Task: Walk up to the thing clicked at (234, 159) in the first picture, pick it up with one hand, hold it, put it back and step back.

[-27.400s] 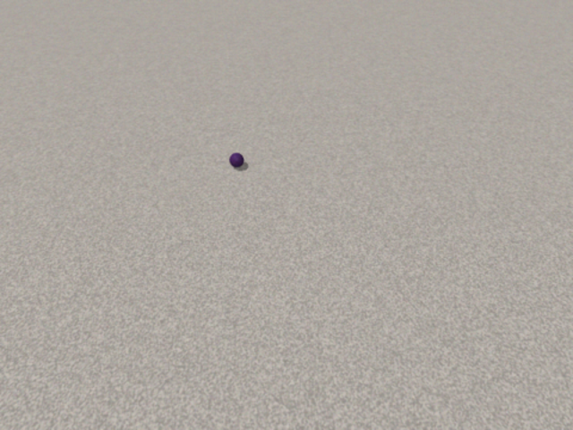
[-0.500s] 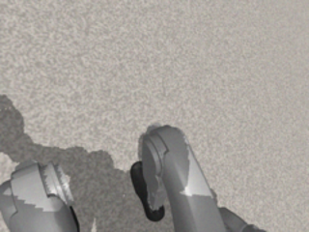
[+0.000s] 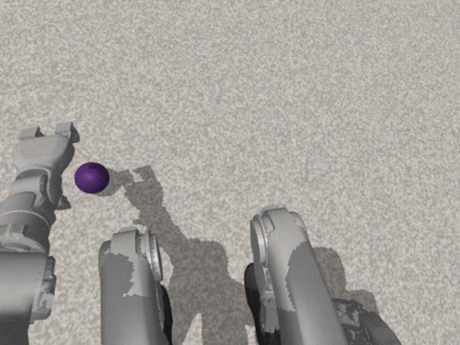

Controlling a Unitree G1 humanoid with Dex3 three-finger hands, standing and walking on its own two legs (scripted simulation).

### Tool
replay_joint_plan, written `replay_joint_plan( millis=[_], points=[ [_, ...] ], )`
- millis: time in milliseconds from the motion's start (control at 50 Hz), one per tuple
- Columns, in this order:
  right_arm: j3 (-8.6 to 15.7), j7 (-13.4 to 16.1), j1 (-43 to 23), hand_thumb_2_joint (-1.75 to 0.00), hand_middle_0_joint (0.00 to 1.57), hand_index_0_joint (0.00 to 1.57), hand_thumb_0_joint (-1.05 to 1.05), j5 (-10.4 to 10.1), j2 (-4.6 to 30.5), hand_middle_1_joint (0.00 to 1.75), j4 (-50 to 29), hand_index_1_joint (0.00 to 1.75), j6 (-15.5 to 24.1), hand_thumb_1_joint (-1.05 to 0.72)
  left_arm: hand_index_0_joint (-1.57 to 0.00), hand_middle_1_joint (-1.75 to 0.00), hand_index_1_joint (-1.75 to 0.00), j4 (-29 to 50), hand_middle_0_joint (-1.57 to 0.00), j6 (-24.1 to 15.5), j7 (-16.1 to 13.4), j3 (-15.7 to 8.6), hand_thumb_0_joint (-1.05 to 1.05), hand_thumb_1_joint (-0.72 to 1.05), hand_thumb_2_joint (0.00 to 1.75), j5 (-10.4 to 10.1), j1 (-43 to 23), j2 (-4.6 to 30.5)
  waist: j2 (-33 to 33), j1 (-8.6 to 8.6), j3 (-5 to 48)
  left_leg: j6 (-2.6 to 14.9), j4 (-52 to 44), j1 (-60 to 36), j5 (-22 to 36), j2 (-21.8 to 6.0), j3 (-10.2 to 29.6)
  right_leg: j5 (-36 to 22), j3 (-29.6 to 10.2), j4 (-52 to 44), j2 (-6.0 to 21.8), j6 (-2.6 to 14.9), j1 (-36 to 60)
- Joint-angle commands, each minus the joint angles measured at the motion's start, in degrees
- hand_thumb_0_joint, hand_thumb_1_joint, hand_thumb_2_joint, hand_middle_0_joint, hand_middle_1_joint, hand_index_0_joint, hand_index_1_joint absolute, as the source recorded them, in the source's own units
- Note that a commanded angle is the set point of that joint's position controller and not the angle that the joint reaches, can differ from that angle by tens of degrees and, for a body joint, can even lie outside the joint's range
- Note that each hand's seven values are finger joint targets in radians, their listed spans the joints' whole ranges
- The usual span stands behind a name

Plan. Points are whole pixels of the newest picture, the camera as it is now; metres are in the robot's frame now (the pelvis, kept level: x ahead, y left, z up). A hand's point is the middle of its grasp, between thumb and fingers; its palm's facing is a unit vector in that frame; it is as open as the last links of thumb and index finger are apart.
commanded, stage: withdraw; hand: left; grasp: from above
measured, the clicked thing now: (92, 177) +0.49 +0.28 -0.32
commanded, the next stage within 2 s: home in 0.30 s
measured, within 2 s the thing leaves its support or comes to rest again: rests again in 0.16 s
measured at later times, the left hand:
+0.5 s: hand (66, 171) +0.47 +0.29 -0.20, palm faces -0.37 -0.06 -0.93, open 13.8 cm
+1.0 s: hand (21, 223) +0.33 +0.26 +0.01, palm faces -0.28 -0.66 -0.69, open 8.0 cm
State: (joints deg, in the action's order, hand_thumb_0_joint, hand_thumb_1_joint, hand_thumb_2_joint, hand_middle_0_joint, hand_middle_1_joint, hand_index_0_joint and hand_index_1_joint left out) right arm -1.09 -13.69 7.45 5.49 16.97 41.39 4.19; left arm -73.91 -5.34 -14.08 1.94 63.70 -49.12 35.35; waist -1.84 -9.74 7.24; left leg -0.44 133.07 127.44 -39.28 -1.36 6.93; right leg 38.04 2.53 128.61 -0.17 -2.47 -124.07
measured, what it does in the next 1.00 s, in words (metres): rises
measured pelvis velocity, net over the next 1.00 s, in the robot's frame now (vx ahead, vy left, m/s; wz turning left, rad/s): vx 0.01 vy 0.00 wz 0.04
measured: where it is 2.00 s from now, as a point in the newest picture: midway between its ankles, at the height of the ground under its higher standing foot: (214, 334)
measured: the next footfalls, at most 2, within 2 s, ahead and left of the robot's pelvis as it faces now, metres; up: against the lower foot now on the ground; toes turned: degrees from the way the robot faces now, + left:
none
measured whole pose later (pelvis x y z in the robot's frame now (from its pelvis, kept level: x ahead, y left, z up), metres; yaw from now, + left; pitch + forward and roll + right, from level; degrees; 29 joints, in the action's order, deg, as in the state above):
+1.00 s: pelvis +0.01 +0.00 +0.13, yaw +3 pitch +32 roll -6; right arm 2.0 -3.9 5.9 -0.7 16.6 34.1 1.3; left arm -27.7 3.8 -1.8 -1.8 29.7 -14.4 25.6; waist -1.3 -3.3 11.4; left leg -0.2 110.8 105.4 -37.8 -1.6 4.9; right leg 36.8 2.3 106.8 0.8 -2.1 -102.2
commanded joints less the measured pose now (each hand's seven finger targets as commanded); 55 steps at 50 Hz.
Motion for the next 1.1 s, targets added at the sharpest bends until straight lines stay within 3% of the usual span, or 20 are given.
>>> replay_joint_plan(
  millis=[0, 140, 260, 320, 380, 420, 440, 480, 540, 600, 640, 700, 720, 780, 800, 880, 920, 1000, 1040, 1080],
  points=[
    [3.5, 4.2, 10.5, -0.9, 0.2, 0.2, 0.0, -0.6, 12.7, 0.3, -1.9, 0.3, -0.5, -0.9, -0.07, -1.03, -1.04, 7.5, -0.08, -4.4, 0.2, -1.5, 0.0, -0.55, 1.04, 1.0, -18.0, 12.1, -3.3, -2.6, 27.2, 2.32, -13.8, -18.5, 4.6, 2.6, -5.3, -4.8, 3.3, -16.8, -2.4, 4.73, 19.8],
    [1.1, 6.6, 9.5, -0.9, 0.2, 0.2, 0.0, 1.4, 12.0, 0.3, -1.6, 0.3, -0.9, -0.9, -0.07, -1.03, -1.03, -4.1, -0.08, -8.7, -6.1, -2.7, 0.0, -0.53, 1.03, 6.5, -21.3, 14.3, -4.5, -3.73, 27.3, 2.28, -12.1, -17.7, 4.9, 2.4, -5.5, -4.3, 2.5, -14.6, -2.6, 4.73, 17.8],
    [-0.4, 7.3, 10.3, -0.9, 0.2, 0.2, 0.0, 3.9, 13.5, 0.3, -0.7, 0.3, 0.7, -0.9, -0.08, -1.03, -1.03, -7.3, -0.07, -10.2, -13.7, -6.0, 0.0, -0.53, 1.01, 10.6, -30.2, 21.2, -11.0, -5.34, 29.5, 1.79, -10.6, -20.2, 3.2, 2.4, -4.8, -2.5, 4.2, -11.4, -2.4, 4.79, 13.3],
    [-0.2, 7.3, 10.9, -0.9, 0.2, 0.2, 0.0, 4.7, 14.3, 0.3, -0.1, 0.3, 1.4, -0.9, -0.07, -1.02, -1.02, -4.9, -0.07, -9.3, -15.8, -8.8, 0.0, -0.54, 1.01, 11.2, -30.4, 24.6, -17.9, -4.07, 34.7, 1.05, -10.7, -25.8, 5.8, 2.2, -4.8, -5.5, 5.5, -8.9, -2.0, 4.98, 12.2],
    [0.5, 6.7, 11.5, -0.89, 0.2, 0.2, 0.0, 5.1, 14.0, 0.3, 0.5, 0.3, 1.9, -0.88, -0.15, -0.94, -0.94, -3.9, -0.15, -7.6, -16.2, -8.6, 0.0, -0.47, 0.93, 10.6, -28.2, 22.4, -21.8, -4.38, 34.7, 0.64, -11.7, -27.3, 5.6, 2.1, -4.7, -6.3, 6.6, -7.4, -1.7, 5.23, 10.1],
    [1.8, 6.4, 12.2, -0.89, 0.2, 0.2, 0.0, 4.4, 14.6, 0.3, 0.5, 0.3, 1.9, -0.88, -0.22, -0.78, -0.78, 2.4, -0.25, -6.3, -15.6, -10.4, 0.0, -0.36, 0.91, 8.4, -26.6, 24.1, -24.3, -2.01, 41.9, 0.38, -12.4, -31.6, 8.7, 2.1, -4.5, -9.4, 7.0, -6.7, -1.4, 5.38, 11.0],
    [2.4, 5.9, 12.7, -0.9, 0.2, 0.2, 0.0, 4.1, 14.8, 0.3, 0.2, 0.3, 2.0, -0.9, -0.14, -0.86, -0.86, 3.2, -0.17, -5.5, -15.0, -10.9, 0.0, -0.44, 0.95, 7.4, -24.6, 24.3, -25.2, -1.74, 42.8, 0.28, -12.8, -32.5, 10.1, 2.0, -4.5, -10.9, 6.9, -6.3, -1.1, 5.44, 11.8],
    [3.6, 5.3, 13.8, -0.9, 0.2, 0.2, 0.0, 3.3, 14.3, 0.3, 0.9, 0.3, 1.7, -0.88, -0.21, -0.7, -0.7, 4.1, -0.23, -3.8, -12.8, -8.9, 0.0, -0.32, 0.83, 5.6, -21.6, 20.1, -22.5, -1.85, 42.4, 0.57, -13.3, -32.2, 11.2, 1.8, -4.8, -12.3, 6.6, -7.9, -1.3, 5.35, 13.0],
    [5.1, 5.1, 16.5, -0.9, 0.2, 0.2, 0.0, 1.3, 14.0, 0.3, 0.4, 0.3, 0.8, -0.89, -0.21, -0.59, -0.61, 12.5, -0.23, -2.0, -9.5, -10.6, 0.0, -0.15, 0.85, 0.7, -18.0, 20.6, -20.6, 0.39, 48.4, 1.26, -14.8, -33.6, 14.5, 2.0, -5.6, -14.9, 5.5, -11.5, -1.4, 4.98, 20.1],
    [6.4, 5.1, 16.8, -0.9, 0.2, 0.2, 0.0, -0.9, 13.4, 0.3, -0.8, 0.3, -0.3, -0.89, -0.2, -0.49, -0.5, 17.6, -0.21, 0.0, -4.7, -9.2, 0.0, 0.08, 0.84, -5.5, -11.7, 15.6, -16.5, 1.13, 46.3, 1.37, -18.4, -34.8, 14.5, 1.9, -4.3, -14.6, 5.2, -14.4, -1.4, 4.84, 22.0],
    [6.9, 5.4, 16.0, -0.9, 0.2, 0.2, 0.0, -2.4, 13.0, 0.3, -2.8, 0.3, -1.1, -0.89, -0.2, -0.44, -0.45, 24.6, -0.21, 1.3, -1.3, -10.0, 0.0, 0.24, 0.83, -9.8, -5.8, 15.2, -13.6, 2.27, 46.2, 1.77, -21.2, -35.5, 13.3, 1.9, -3.7, -13.9, 4.7, -17.4, -1.4, 4.68, 25.5],
    [6.8, 5.9, 13.1, -0.9, 0.2, 0.2, 0.0, -4.0, 11.4, 0.3, -5.1, 0.3, -1.9, -0.89, -0.21, -0.4, -0.41, 30.3, -0.21, 3.0, 4.1, -7.9, 0.0, 0.48, 0.91, -16.5, 3.7, 9.3, -8.2, 2.36, 40.2, 2.19, -24.9, -34.0, 11.0, 1.6, -2.8, -12.8, 4.1, -20.9, -1.5, 4.32, 27.3],
    [6.8, 6.3, 12.3, -0.9, 0.2, 0.2, 0.0, -4.4, 11.3, 0.3, -5.9, 0.3, -2.1, -0.9, -0.21, -0.38, -0.39, 33.4, -0.21, 3.5, 5.7, -8.5, 0.0, 0.56, 0.92, -18.7, 6.0, 9.3, -7.3, 3.27, 39.4, 2.16, -26.2, -34.6, 10.5, 1.5, -2.5, -12.2, 3.7, -21.9, -1.5, 4.37, 28.1],
    [6.7, 7.4, 9.5, -0.9, 0.2, 0.2, 0.0, -5.0, 10.1, 0.3, -8.4, 0.3, -2.3, -0.9, -0.2, -0.31, -0.31, 42.3, -0.2, 4.8, 8.7, -8.8, 0.0, 0.8, 0.91, -24.7, 12.3, 7.6, -4.5, 4.4, 36.6, 2.51, -29.0, -35.3, 9.1, 1.2, -3.5, -11.2, 2.5, -26.9, -1.4, 4.2, 33.2],
    [6.7, 7.7, 8.3, -0.9, 0.2, 0.2, 0.0, -5.3, 9.3, 0.3, -8.9, 0.3, -2.3, -0.9, -0.2, -0.3, -0.3, 45.7, -0.2, 5.0, 9.5, -7.2, 0.0, 0.88, 0.9, -26.7, 13.8, 4.7, -4.8, 4.0, 35.3, 2.37, -30.8, -36.4, 7.7, 1.1, -3.3, -10.0, 2.3, -28.2, -1.3, 4.18, 33.3],
    [6.7, 9.5, 5.2, -0.9, 0.2, 0.2, 0.0, -6.2, 8.8, 0.3, -11.0, 0.3, -1.8, -0.9, -0.2, -0.3, -0.3, 55.7, -0.2, 6.3, 10.5, -8.6, 0.0, 0.9, 0.9, -31.8, 18.8, 3.6, -6.9, 5.55, 34.3, 1.92, -36.6, -43.1, 5.6, 0.5, -2.5, -8.2, 1.6, -32.4, -1.1, 4.38, 35.7],
    [6.4, 10.4, 3.8, -0.9, 0.2, 0.2, 0.0, -6.6, 8.4, 0.3, -11.8, 0.3, -1.3, -0.9, -0.2, -0.3, -0.3, 58.5, -0.2, 7.4, 10.5, -7.3, 0.0, 0.9, 0.9, -34.3, 21.4, 0.7, -7.6, 5.02, 33.2, 1.66, -39.4, -46.5, 5.5, 0.4, -2.2, -8.2, 1.4, -34.4, -0.8, 4.31, 37.1],
    [6.2, 12.4, 1.6, -0.9, 0.2, 0.2, 0.0, -7.1, 7.8, 0.3, -13.4, 0.3, 0.1, -0.9, -0.2, -0.3, -0.3, 64.9, -0.2, 10.3, 10.2, -8.2, 0.0, 0.9, 0.9, -40.2, 28.8, -1.6, -6.9, 5.85, 32.1, 1.49, -44.8, -52.1, 4.5, 0.4, -2.0, -7.1, 0.9, -39.6, -0.6, 4.11, 41.9],
    [5.9, 13.3, 0.5, -0.9, 0.2, 0.2, 0.0, -7.4, 7.5, 0.3, -14.4, 0.3, 0.8, -0.9, -0.2, -0.3, -0.3, 66.8, -0.2, 12.3, 10.3, -6.5, 0.0, 0.9, 0.91, -43.2, 33.9, -4.5, -6.7, 5.35, 30.6, 1.39, -47.5, -54.7, 4.6, 0.5, -2.2, -7.1, 0.6, -42.5, -0.5, 3.98, 44.6],
    [5.5, 14.3, -0.6, -0.9, 0.2, 0.2, 0.0, -7.7, 7.4, 0.3, -15.0, 0.3, 1.4, -0.9, -0.2, -0.3, -0.3, 69.6, -0.2, 14.3, 10.1, -7.4, 0.0, 0.9, 0.9, -46.6, 37.3, -4.4, -6.4, 5.86, 29.7, 1.29, -50.3, -57.8, 3.9, 0.4, -1.7, -6.5, 0.4, -45.0, -0.5, 3.83, 46.8]
  ],
)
